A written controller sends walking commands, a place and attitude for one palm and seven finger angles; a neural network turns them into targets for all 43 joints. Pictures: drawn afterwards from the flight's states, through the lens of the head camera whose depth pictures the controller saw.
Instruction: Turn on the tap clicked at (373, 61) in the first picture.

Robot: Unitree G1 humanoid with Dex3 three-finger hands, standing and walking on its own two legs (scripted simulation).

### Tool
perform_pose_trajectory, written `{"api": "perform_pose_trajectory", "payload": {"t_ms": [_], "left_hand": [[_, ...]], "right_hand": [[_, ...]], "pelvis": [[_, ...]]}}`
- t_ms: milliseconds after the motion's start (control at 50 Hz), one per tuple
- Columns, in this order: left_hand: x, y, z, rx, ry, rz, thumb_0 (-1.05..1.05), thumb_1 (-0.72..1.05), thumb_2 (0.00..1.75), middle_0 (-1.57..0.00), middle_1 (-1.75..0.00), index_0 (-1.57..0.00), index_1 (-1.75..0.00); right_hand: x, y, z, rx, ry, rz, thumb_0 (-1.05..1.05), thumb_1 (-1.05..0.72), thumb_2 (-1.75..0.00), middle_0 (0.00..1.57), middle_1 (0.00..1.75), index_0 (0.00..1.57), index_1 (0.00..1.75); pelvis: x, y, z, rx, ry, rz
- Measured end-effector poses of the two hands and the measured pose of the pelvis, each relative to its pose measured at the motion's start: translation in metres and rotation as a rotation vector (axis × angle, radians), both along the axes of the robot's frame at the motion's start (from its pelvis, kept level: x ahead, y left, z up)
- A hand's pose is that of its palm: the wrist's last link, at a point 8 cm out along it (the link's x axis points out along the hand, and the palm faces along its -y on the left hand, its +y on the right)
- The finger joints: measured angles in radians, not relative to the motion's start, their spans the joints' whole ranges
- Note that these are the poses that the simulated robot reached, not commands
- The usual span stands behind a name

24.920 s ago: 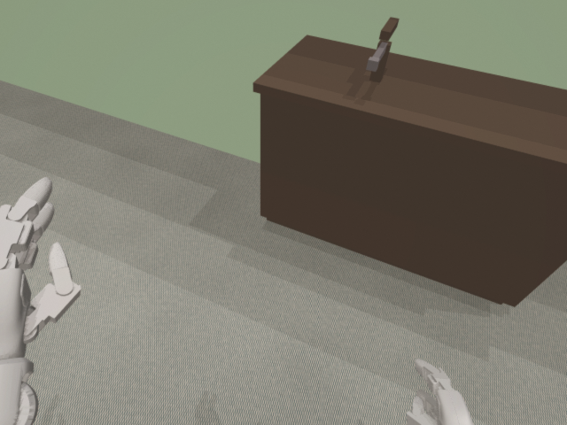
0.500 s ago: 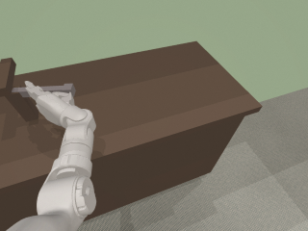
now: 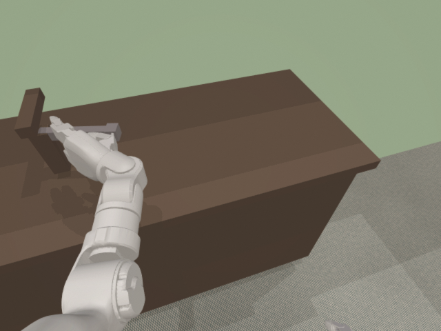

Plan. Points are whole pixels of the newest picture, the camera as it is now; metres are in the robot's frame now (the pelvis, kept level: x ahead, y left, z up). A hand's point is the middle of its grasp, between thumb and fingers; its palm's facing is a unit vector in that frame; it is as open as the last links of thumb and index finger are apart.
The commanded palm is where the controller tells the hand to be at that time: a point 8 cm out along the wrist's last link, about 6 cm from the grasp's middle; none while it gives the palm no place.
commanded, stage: lift the hand up off the lever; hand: left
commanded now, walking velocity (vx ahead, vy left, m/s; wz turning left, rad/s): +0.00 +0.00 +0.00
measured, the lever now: (113, 132) +0.49 +0.25 +0.10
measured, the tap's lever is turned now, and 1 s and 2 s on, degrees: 74 74 74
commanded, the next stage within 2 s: draw the hand back beside the body in 1.32 s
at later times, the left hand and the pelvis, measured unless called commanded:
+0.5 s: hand (113, 131) +0.43 +0.21 +0.15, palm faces +0.84 -0.54 -0.07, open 7.8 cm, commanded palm +0.38 +0.22 +0.15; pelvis +0.00 -0.01 +0.00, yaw +0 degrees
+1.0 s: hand (101, 126) +0.42 +0.22 +0.17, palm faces +0.82 -0.57 -0.05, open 7.8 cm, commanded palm +0.37 +0.23 +0.17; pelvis +0.00 +0.00 +0.01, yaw +0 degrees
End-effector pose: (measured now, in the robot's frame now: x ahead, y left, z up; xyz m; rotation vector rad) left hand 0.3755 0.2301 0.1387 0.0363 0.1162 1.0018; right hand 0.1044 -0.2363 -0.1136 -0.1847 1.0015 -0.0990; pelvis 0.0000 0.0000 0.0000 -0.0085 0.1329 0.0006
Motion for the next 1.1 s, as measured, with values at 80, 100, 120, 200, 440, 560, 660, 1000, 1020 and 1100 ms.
{"api": "perform_pose_trajectory", "payload": {"t_ms": [80, 100, 120, 200, 440, 560, 660, 1000, 1020, 1100], "left_hand": [[-0.001, -0.002, 0.005, 0.009, -0.010, -0.008, 0.01, 0.91, 0.90, -0.15, -0.15, -0.15, -0.15], [-0.001, -0.003, 0.006, 0.009, -0.011, -0.012, 0.01, 0.91, 0.90, -0.15, -0.15, -0.15, -0.15], [-0.001, -0.005, 0.007, 0.008, -0.010, -0.015, 0.01, 0.91, 0.90, -0.15, -0.15, -0.15, -0.15], [0.001, -0.010, 0.006, -0.006, 0.009, -0.022, 0.01, 0.91, 0.90, -0.15, -0.15, -0.15, -0.15], [0.001, -0.009, 0.017, 0.003, -0.005, 0.002, 0.01, 0.90, 0.90, -0.15, -0.15, -0.15, -0.15], [-0.003, -0.007, 0.020, -0.016, -0.015, -0.004, 0.01, 0.90, 0.90, -0.15, -0.15, -0.15, -0.15], [-0.009, -0.004, 0.023, -0.015, -0.028, -0.003, 0.01, 0.90, 0.90, -0.15, -0.15, -0.15, -0.15], [-0.010, 0.007, 0.037, -0.018, -0.031, -0.032, 0.01, 0.91, 0.90, -0.15, -0.15, -0.15, -0.15], [-0.009, 0.006, 0.037, -0.023, -0.032, -0.036, 0.01, 0.91, 0.90, -0.15, -0.15, -0.15, -0.15], [-0.007, 0.003, 0.037, -0.037, -0.030, -0.048, 0.01, 0.91, 0.90, -0.15, -0.15, -0.15, -0.15]], "right_hand": [[-0.001, -0.004, 0.000, -0.005, -0.002, 0.007, 0.01, -0.91, -0.90, 0.20, 0.30, 0.20, 0.30], [-0.002, -0.005, 0.000, -0.007, -0.002, 0.007, 0.01, -0.91, -0.90, 0.20, 0.30, 0.20, 0.30], [-0.002, -0.006, 0.000, -0.008, -0.002, 0.006, 0.01, -0.91, -0.90, 0.20, 0.30, 0.20, 0.30], [-0.005, -0.010, 0.000, -0.014, -0.001, 0.000, 0.01, -0.91, -0.90, 0.20, 0.30, 0.20, 0.30], [-0.011, -0.020, 0.000, -0.014, -0.002, -0.036, 0.01, -0.91, -0.90, 0.20, 0.30, 0.20, 0.30], [-0.006, -0.022, 0.003, -0.018, -0.015, -0.032, 0.01, -0.91, -0.90, 0.20, 0.30, 0.20, 0.30], [0.004, -0.021, 0.008, -0.018, -0.046, -0.026, 0.01, -0.91, -0.90, 0.20, 0.30, 0.20, 0.30], [0.036, -0.001, 0.019, -0.012, -0.120, 0.018, 0.01, -0.91, -0.90, 0.20, 0.30, 0.20, 0.30], [0.037, 0.000, 0.019, -0.010, -0.119, 0.018, 0.01, -0.91, -0.90, 0.20, 0.30, 0.20, 0.30], [0.037, 0.005, 0.018, -0.002, -0.113, 0.019, 0.01, -0.91, -0.90, 0.20, 0.30, 0.20, 0.30]], "pelvis": [[-0.003, -0.003, 0.000, 0.001, -0.004, 0.005], [-0.004, -0.003, 0.000, 0.001, -0.004, 0.006], [-0.005, -0.004, 0.001, 0.001, -0.004, 0.006], [-0.007, -0.007, 0.001, 0.004, -0.004, 0.007], [-0.003, -0.012, 0.003, 0.011, -0.011, -0.005], [-0.001, -0.013, 0.005, 0.013, -0.023, -0.003], [0.000, -0.013, 0.006, 0.013, -0.033, -0.004], [0.000, -0.003, 0.010, 0.010, -0.052, 0.002], [0.001, -0.003, 0.010, 0.010, -0.053, 0.001], [0.002, 0.000, 0.010, 0.010, -0.054, -0.002]]}}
